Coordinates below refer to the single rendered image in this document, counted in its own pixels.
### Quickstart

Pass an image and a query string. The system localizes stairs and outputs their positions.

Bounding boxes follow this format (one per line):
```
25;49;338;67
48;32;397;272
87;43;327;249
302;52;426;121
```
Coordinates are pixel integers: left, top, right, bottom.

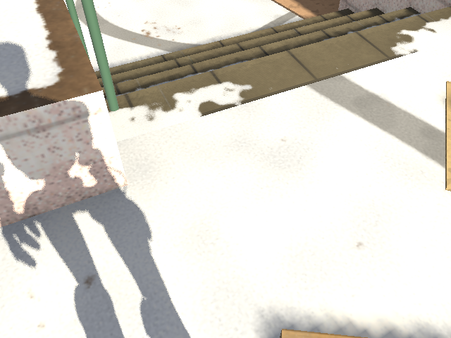
95;7;421;99

